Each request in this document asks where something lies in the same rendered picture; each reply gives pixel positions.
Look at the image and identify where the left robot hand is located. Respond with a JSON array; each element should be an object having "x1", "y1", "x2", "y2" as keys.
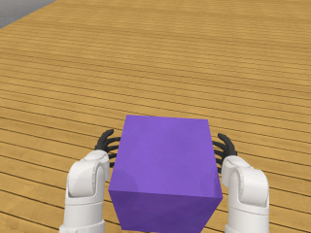
[{"x1": 94, "y1": 129, "x2": 121, "y2": 168}]

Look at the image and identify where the robot right forearm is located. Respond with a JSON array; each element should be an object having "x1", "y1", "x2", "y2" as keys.
[{"x1": 221, "y1": 155, "x2": 269, "y2": 233}]

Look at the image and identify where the robot left forearm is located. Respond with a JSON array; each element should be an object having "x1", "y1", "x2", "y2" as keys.
[{"x1": 58, "y1": 150, "x2": 110, "y2": 233}]

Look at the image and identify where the carton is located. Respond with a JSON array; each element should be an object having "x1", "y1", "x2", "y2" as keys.
[{"x1": 108, "y1": 115, "x2": 223, "y2": 233}]

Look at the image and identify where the right robot hand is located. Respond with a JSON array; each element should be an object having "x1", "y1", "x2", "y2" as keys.
[{"x1": 212, "y1": 133, "x2": 238, "y2": 174}]

